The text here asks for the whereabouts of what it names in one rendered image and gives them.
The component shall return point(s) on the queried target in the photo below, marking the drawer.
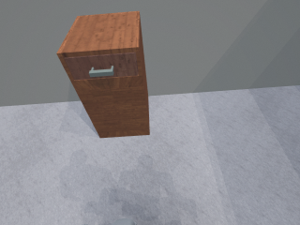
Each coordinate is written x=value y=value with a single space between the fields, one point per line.
x=124 y=64

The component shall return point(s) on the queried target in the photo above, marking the cabinet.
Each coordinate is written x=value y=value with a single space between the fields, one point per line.
x=117 y=106

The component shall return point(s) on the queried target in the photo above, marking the handle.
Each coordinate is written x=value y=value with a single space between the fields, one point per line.
x=101 y=72

